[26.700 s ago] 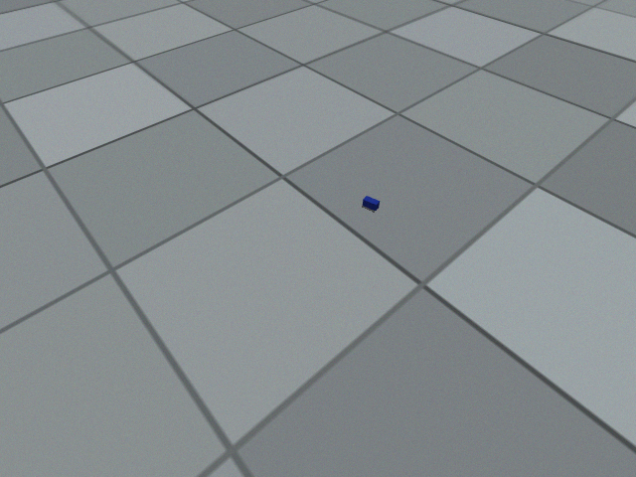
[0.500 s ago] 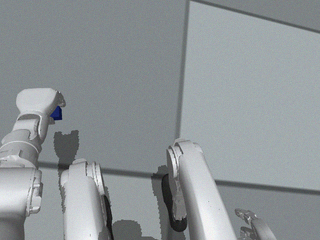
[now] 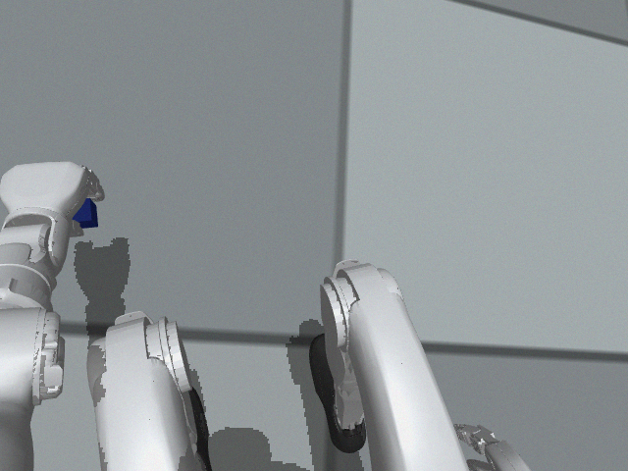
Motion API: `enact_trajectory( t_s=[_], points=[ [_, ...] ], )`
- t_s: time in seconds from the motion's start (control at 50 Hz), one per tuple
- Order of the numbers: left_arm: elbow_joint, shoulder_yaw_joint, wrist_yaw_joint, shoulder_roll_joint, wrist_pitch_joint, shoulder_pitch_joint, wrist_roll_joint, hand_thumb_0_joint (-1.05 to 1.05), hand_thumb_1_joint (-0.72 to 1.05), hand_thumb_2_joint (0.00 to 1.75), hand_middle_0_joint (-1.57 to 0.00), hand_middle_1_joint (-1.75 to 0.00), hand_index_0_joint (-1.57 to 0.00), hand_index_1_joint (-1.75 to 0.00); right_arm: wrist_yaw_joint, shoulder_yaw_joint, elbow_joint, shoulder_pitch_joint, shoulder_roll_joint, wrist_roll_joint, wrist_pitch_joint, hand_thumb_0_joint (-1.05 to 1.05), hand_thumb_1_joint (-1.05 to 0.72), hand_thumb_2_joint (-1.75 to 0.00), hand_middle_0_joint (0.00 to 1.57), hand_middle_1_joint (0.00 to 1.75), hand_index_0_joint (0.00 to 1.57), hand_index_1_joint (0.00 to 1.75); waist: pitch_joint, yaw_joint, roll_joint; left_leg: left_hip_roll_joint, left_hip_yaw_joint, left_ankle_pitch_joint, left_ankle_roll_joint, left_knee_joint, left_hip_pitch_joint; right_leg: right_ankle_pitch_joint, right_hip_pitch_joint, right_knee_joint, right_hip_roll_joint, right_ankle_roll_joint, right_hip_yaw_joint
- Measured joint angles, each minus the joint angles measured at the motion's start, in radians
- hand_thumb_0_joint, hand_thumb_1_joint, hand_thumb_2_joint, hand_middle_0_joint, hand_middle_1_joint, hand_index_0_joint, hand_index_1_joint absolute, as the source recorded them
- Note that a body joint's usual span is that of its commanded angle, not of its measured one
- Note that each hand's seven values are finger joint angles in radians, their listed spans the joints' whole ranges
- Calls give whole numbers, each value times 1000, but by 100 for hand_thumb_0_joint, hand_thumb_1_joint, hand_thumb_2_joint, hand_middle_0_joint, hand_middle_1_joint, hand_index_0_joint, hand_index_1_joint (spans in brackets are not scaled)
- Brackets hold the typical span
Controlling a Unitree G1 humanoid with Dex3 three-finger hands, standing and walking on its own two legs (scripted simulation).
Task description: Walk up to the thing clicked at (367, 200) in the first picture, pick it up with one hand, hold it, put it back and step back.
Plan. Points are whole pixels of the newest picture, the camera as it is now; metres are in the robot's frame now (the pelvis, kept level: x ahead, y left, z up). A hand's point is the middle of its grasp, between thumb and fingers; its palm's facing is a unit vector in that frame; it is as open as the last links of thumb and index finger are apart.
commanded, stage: lower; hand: left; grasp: from above
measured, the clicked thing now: (66, 215) +0.48 +0.24 -0.20
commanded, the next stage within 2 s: rest in 0.42 s
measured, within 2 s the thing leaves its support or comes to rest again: rests again in 1.40 s
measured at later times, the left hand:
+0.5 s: hand (77, 226) +0.47 +0.23 -0.22, palm faces -0.49 +0.00 -0.87, open 6.2 cm
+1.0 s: hand (86, 230) +0.48 +0.23 -0.27, palm faces -0.49 -0.04 -0.87, open 6.2 cm
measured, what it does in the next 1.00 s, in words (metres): stands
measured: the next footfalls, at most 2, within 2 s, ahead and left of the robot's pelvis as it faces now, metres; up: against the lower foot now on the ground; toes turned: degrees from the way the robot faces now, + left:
none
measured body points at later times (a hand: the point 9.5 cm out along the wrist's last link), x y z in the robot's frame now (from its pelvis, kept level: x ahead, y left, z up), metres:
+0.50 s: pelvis +0.01 +0.00 -0.02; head +0.26 +0.06 +0.34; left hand +0.49 +0.23 -0.17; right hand +0.03 -0.28 -0.12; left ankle +0.08 +0.13 -0.31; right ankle +0.10 -0.13 -0.31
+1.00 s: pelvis +0.01 +0.00 -0.05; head +0.28 +0.07 +0.31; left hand +0.50 +0.23 -0.22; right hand +0.01 -0.27 -0.13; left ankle +0.08 +0.13 -0.31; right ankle +0.10 -0.13 -0.31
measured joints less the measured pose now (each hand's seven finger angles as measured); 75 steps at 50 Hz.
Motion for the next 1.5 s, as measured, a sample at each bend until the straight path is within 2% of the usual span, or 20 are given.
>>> enact_trajectory(
  t_s=[0.22,0.38,0.52,0.74,0.84,0.92,1.26,1.5],
  points=[
    [27,-2,12,16,-8,-13,7,0,54,1,-111,0,-111,0,8,11,-2,-10,-8,-7,-1,1,-92,-90,20,30,21,30,12,-3,-8,-1,-10,-7,-2,30,-20,-4,-17,24,3,1,-6],
    [71,6,35,46,-25,-25,27,0,54,1,-111,0,-111,0,17,31,-6,-19,-12,-24,-17,1,-92,-90,20,30,21,30,35,-22,-24,-4,-23,-13,-3,64,-41,-7,-32,49,5,2,-14],
    [75,29,74,68,-27,-14,48,0,54,2,-111,0,-111,0,32,44,-6,-20,-13,-45,-32,1,-92,-90,20,30,21,30,56,-39,-34,-5,-34,-24,-5,99,-59,-14,-47,76,8,5,-21],
    [124,51,108,98,-18,-19,45,0,54,1,-111,0,-111,0,67,72,-3,-27,-14,-69,-57,1,-91,-90,20,30,21,30,90,-61,-39,-3,-52,-39,-6,144,-78,-19,-64,108,17,11,-31],
    [139,97,125,127,-35,-17,57,0,55,0,-111,0,-111,0,81,84,-12,-29,-20,-82,-69,1,-91,-90,21,30,21,30,110,-72,-45,-4,-65,-44,-8,164,-85,-19,-67,120,20,11,-40],
    [148,115,136,150,-42,-15,65,0,55,0,-111,0,-111,0,89,84,-13,-29,-26,-91,-75,1,-91,-90,21,30,21,30,123,-78,-52,-5,-73,-48,-10,178,-90,-20,-70,129,22,12,-46],
    [192,126,193,204,-65,-5,91,0,55,0,-111,0,-111,0,124,115,-1,-42,-49,-130,-101,0,-91,-90,20,30,21,30,157,-101,-80,-5,-102,-60,-12,214,-87,-19,-60,144,31,17,-67],
    [257,121,223,230,-49,-28,88,0,55,0,-111,0,-111,0,143,146,-7,-58,-49,-144,-127,0,-91,-90,20,30,20,30,173,-121,-90,-4,-109,-59,-6,226,-87,-14,-54,146,35,22,-72]
  ],
)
